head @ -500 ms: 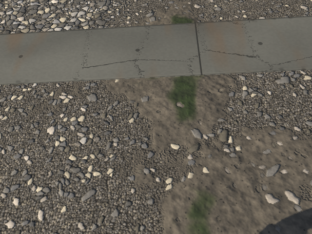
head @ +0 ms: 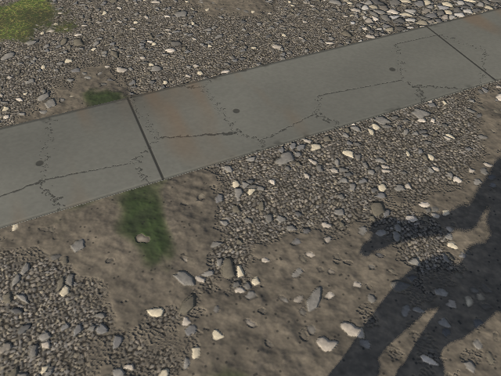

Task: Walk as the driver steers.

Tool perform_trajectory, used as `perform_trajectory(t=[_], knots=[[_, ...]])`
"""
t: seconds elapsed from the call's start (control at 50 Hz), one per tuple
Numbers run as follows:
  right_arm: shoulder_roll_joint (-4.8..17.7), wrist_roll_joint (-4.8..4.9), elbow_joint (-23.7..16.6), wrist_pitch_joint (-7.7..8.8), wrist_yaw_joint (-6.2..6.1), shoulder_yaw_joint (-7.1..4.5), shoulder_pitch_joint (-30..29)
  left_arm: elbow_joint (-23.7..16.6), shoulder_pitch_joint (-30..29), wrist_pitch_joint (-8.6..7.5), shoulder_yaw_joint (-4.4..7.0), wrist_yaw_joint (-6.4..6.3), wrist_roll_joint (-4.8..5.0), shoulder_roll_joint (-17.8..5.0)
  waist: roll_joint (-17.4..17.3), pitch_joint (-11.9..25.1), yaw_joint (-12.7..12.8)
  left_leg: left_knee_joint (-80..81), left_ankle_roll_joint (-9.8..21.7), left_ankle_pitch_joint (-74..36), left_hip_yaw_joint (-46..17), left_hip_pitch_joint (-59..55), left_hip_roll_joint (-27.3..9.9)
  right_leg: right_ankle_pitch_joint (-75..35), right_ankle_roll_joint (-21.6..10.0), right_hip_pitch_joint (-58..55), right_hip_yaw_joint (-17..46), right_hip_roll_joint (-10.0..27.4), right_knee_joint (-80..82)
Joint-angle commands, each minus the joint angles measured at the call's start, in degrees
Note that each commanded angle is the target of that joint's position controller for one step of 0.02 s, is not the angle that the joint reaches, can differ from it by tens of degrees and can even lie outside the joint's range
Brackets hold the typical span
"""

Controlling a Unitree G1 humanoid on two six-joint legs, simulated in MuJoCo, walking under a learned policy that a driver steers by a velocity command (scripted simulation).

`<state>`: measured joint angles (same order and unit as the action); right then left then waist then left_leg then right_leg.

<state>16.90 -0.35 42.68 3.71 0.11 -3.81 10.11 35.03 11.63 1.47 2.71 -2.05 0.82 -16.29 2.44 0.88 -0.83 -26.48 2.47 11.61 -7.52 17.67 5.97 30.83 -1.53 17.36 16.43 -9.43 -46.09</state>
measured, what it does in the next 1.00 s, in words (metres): walks ahead, turning left: right foot, then left foot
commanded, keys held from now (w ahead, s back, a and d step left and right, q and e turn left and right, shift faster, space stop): w+q+shift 0.64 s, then w+e+shift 0.36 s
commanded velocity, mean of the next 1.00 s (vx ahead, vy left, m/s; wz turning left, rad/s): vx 0.84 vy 0.00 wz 0.40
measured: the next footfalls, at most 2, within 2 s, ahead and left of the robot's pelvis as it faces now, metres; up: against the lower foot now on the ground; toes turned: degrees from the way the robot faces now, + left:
right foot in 0.24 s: +0.12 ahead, -0.12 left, +0.00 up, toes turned +12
left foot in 0.66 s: +0.43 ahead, +0.26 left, +0.00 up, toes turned +34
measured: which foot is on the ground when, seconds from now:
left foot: down 0.00-0.24, up 0.26-0.64, down 0.66-1.00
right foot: up 0.00-0.22, down 0.24-0.66, up 0.68-1.00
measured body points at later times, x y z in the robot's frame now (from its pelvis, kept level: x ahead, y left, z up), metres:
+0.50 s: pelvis +0.19 +0.04 -0.01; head +0.22 +0.05 +0.44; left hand +0.11 +0.32 -0.12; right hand +0.48 -0.14 -0.08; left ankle +0.25 +0.19 -0.65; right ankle +0.08 -0.13 -0.74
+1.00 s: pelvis +0.55 +0.30 -0.01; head +0.57 +0.32 +0.44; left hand +0.56 +0.58 -0.13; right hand +0.68 +0.07 -0.14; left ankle +0.40 +0.23 -0.73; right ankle +0.80 +0.30 -0.66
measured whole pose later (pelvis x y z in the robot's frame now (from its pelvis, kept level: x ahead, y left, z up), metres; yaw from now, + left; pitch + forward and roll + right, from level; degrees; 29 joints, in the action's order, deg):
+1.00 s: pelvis +0.55 +0.30 -0.01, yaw +27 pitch +1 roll +0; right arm 14.6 -0.7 47.7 6.8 1.2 -1.4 25.0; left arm 44.5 11.1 -2.1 0.8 3.4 0.0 -14.8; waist 1.5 -2.4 -1.4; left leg -9.1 6.4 20.4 10.2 -10.3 8.0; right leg -4.9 -5.7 47.0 -3.1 2.9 -49.9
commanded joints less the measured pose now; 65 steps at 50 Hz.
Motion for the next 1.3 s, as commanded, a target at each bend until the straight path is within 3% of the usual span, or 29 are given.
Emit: perform_trajectory(t=[0.02, 0.06, 0.12, 0.14, 0.2, 0.24, 0.26, 0.28, 0.32, 0.44, 0.54, 0.6, 0.64, 0.66, 0.68, 0.7, 0.74, 0.8, 0.9, 0.98, 1.04, 1.1, 1.12, 1.14, 1.16, 1.18, 1.2, 1.24, 1.3], knots=[[9.38, 1.71, -2.84, 0.46, -0.36, -1.72, 4.94, -3.58, -1.85, -4.15, 2.21, 0.61, -0.73, -9.47, -10.45, -3.98, -0.63, 18.45, 11.41, 31.20, -33.86, -10.07, -19.83, -2.51, 2.41, 18.57, -7.23, 6.93, -10.93], [9.25, 2.20, -3.25, 0.34, -0.86, -1.39, 6.47, -3.79, -4.08, -6.91, 1.34, 1.45, -2.02, -6.28, -8.74, -2.21, -0.82, 18.94, 9.01, 21.16, -26.71, -7.82, -14.50, -9.10, 2.64, 12.80, -10.02, 7.52, -6.07], [7.76, 2.86, -4.19, -0.45, -1.54, -0.83, 6.31, -3.62, -5.93, -8.91, 0.11, 1.63, -0.98, -1.50, -11.65, -1.89, 0.19, 17.99, 8.32, 13.55, -19.61, -1.99, -8.08, -10.43, 2.68, 1.79, -14.32, 4.19, 7.59], [12.09, -1.58, -2.16, -2.26, 0.22, -3.11, 6.26, -3.52, -4.83, -6.40, -0.14, 3.31, -4.64, -2.79, -10.60, -2.57, 1.20, 14.66, 8.00, 14.42, -17.05, 0.61, -5.16, -5.28, 2.23, -0.47, -16.65, 2.48, 11.73], [8.10, -0.61, -3.68, -3.70, 1.20, -3.03, 4.74, -2.40, -1.41, -4.74, 0.44, 1.61, -1.92, -2.46, -9.76, -2.79, 3.42, 9.30, 5.56, 14.69, -19.27, 9.84, -3.57, -18.62, 2.50, -15.90, -16.81, 2.86, 26.70], [3.52, 1.11, -6.16, -2.17, 1.17, -2.05, 1.74, -0.47, 8.79, -5.95, 2.13, -0.47, -2.34, -9.62, -3.26, 2.81, 8.61, -5.47, 1.02, 19.49, -12.75, 27.08, -0.64, -11.76, -0.29, -37.68, -5.89, 17.49, 28.08], [-1.17, 2.54, -9.78, -1.20, 1.29, -0.35, 0.20, -0.92, 10.61, -6.03, 3.46, -1.02, -3.73, -15.93, 10.51, 6.97, 9.91, -20.85, -0.14, 19.38, -2.50, 34.57, 2.15, 8.73, -4.96, -39.15, 14.55, 33.36, 34.24], [2.68, 0.85, -11.17, -1.31, 1.40, -0.45, -3.12, 0.13, 7.47, -5.94, 4.01, -0.84, -4.90, -14.86, 7.07, 2.86, 8.15, -29.35, 0.26, 13.09, 0.27, 37.46, -6.22, 11.84, -9.19, -30.48, 19.33, 37.09, 34.25], [4.15, -0.81, -9.63, -1.98, 2.67, -1.13, -2.12, 0.16, 5.93, -6.55, 1.94, 0.42, -4.28, -7.91, 1.48, -0.58, 6.00, -35.12, 0.13, 8.42, 1.67, 37.36, -7.49, 5.11, -7.48, -26.29, 8.86, 30.34, 34.67], [3.57, -1.72, -11.96, -3.70, 5.43, -0.48, -7.27, 5.51, 10.58, -8.42, 1.34, 1.80, -3.36, -6.85, 3.80, -6.49, 4.04, -45.16, 0.70, 0.12, 4.57, 41.49, -11.27, -15.79, -4.44, -21.60, -12.30, 24.61, 39.35], [2.56, -1.81, -14.77, -3.76, 6.96, 1.28, -15.63, 8.93, 10.93, -9.06, 1.38, 1.75, -3.32, -7.26, 1.90, -11.36, 4.00, -26.11, 3.84, -5.61, 14.02, 28.36, -10.55, -33.41, -2.46, -15.72, -26.93, 22.35, 42.43], [3.57, -1.34, -13.10, -3.71, 5.71, 1.11, -9.21, 10.16, 12.39, -8.04, 2.29, 1.24, -3.39, -12.04, 4.28, -4.02, -0.87, -21.15, 8.37, 0.82, 20.29, 12.12, -2.75, -83.36, -1.75, -20.53, -30.97, 23.59, 26.25], [8.81, -1.00, -6.88, -3.06, 4.18, -1.57, 14.02, 8.62, 9.61, -6.39, 3.25, 1.12, -3.50, -15.34, 4.93, 9.25, -12.36, -17.97, 11.33, 5.37, 17.49, -15.60, 2.06, -87.91, -1.89, -12.56, -29.71, 25.12, -3.33], [12.29, -1.78, -4.19, -3.17, 2.99, -3.10, 17.29, 8.81, 11.79, -6.64, 2.09, 1.56, -3.96, -10.81, -1.53, 11.15, -11.47, -13.90, 11.93, 8.38, 5.77, -31.02, -3.04, -48.28, -0.81, 3.27, -28.21, 20.38, -22.28], [19.11, -2.31, -6.02, -3.54, 2.29, -3.99, 11.82, 3.35, 15.32, -7.32, -0.33, 2.94, -2.36, -2.71, -19.64, 16.61, -2.93, -0.55, 16.70, 19.62, -28.62, -42.78, -21.35, -1.62, 1.42, 24.80, -23.98, 10.87, -44.12], [17.51, -1.14, -7.41, -3.95, 1.91, -4.30, 15.18, 1.78, 8.16, -8.29, 0.29, 2.83, -2.51, -8.20, -9.22, 22.27, -8.43, 8.08, 16.05, 23.44, -37.68, -41.66, -22.47, -9.79, 0.04, 27.00, -12.98, 11.35, -46.63], [12.57, -2.21, -4.51, -2.43, 0.58, -2.90, 11.79, 3.26, 6.53, -8.09, -0.38, 2.19, -1.30, -7.16, -0.83, 5.08, -3.29, 10.21, 12.67, 12.88, -25.21, -22.78, -22.42, -15.99, -0.63, 27.02, -14.24, 16.07, -41.57], [6.67, -1.91, -3.34, 1.05, 0.75, -0.55, 7.95, 7.01, 11.27, -4.31, -0.99, 3.63, -2.46, -4.30, -1.19, -1.07, 2.88, 14.76, 8.82, 5.68, -11.08, -3.43, -18.61, -16.99, -0.92, 16.00, -11.26, 18.91, -32.62], [4.02, -0.59, 0.36, 3.65, 1.83, 0.43, 11.36, 6.83, 1.47, -3.21, -0.80, 4.76, -0.54, -2.01, -4.30, -9.96, 1.13, 19.87, -0.84, -26.60, 11.25, -5.67, -10.16, -29.53, -2.50, 23.30, -14.69, 13.96, -16.37], [3.38, -0.11, 1.46, 4.49, 0.71, 1.53, 11.24, 6.15, -2.95, -4.52, -1.88, 5.95, -0.69, -0.21, -5.36, -7.58, 1.14, 20.76, -3.48, -49.32, 20.02, -12.46, -9.62, -40.36, -5.05, 18.63, -24.70, 10.16, -0.86], [6.89, -0.20, 2.13, 4.46, -1.90, 0.89, 10.80, 7.51, 0.72, -3.95, -1.30, 6.08, -1.01, -3.06, -8.05, -2.11, 4.51, 12.28, -5.07, -75.09, 21.95, -21.26, -12.96, -41.71, -6.71, 9.11, -28.92, 5.54, 5.57], [11.49, -1.87, -0.49, 1.66, -4.04, -0.67, 0.81, 15.09, 28.56, -2.31, 2.17, 4.89, -1.44, -10.51, -9.25, 7.59, 19.89, -23.76, -5.34, -84.59, 19.83, -15.16, -15.83, -31.09, -11.60, -17.00, -23.88, 3.68, 6.80], [10.64, -1.35, -1.21, 0.62, -3.36, -0.94, -5.33, 17.64, 37.33, -2.18, 3.57, 3.95, -0.26, -11.86, -0.87, 7.02, 25.68, -54.39, -4.41, -45.29, 21.31, -4.55, -7.83, -33.04, -16.78, -26.05, -17.39, 8.21, 15.37], [-0.71, -2.92, -4.80, 1.58, -1.59, 2.37, -9.36, 19.31, 31.15, -1.62, 3.14, 3.28, 0.04, -10.35, 14.04, -1.81, 16.96, -75.88, -3.55, 16.89, 16.16, 20.81, 2.13, -36.99, -17.60, -28.32, -10.65, 8.69, 6.02], [-5.41, -1.71, -8.82, 2.17, -0.93, 4.38, 0.19, 15.20, 21.22, -2.39, 2.12, 3.20, -1.36, -9.94, 10.00, 3.20, 4.72, -80.18, -3.64, 18.81, 5.38, 33.19, -0.36, -35.44, -24.22, -31.14, 9.87, 14.45, 8.97], [-1.46, -2.46, -10.92, 3.84, 0.10, 4.90, 3.36, 12.25, 18.36, -2.40, 2.81, 2.44, -1.99, -10.37, 6.58, 8.48, 4.03, -73.36, -2.66, 15.99, -1.19, 35.17, -2.13, -5.77, -27.44, -30.98, 29.09, 22.82, 27.35], [3.17, -3.32, -9.56, 4.54, 0.55, 4.35, 1.55, 11.36, 15.15, -2.59, 2.66, 2.13, -2.50, -7.75, -5.49, 1.02, 2.03, -64.64, -1.57, 10.43, -1.00, 33.35, -5.79, 6.20, -24.01, -20.17, 30.40, 22.75, 35.56], [4.32, -4.90, -9.63, 2.57, 0.34, 4.38, -0.99, 10.91, 12.12, -4.30, 2.38, 1.99, -2.31, -8.51, -9.35, -6.20, -1.47, -53.80, -3.43, 9.56, 0.17, 27.21, -8.94, 0.82, -21.00, -4.33, 23.59, 18.51, 36.98], [3.76, -3.70, -11.81, -0.07, 0.52, 5.16, -7.35, 10.79, 11.48, -6.46, 2.49, 2.31, -1.65, -9.04, -8.26, -9.38, -0.58, -34.42, -6.47, 1.36, 4.66, 16.00, -12.25, -13.25, -19.13, 10.61, 10.43, 11.66, 39.68]])
Velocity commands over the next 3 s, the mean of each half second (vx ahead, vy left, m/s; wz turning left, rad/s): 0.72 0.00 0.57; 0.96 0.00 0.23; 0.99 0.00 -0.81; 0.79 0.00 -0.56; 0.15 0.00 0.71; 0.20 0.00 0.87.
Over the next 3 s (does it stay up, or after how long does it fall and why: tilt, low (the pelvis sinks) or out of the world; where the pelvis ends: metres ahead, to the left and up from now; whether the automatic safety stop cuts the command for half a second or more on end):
stays up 1.67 0.61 -0.16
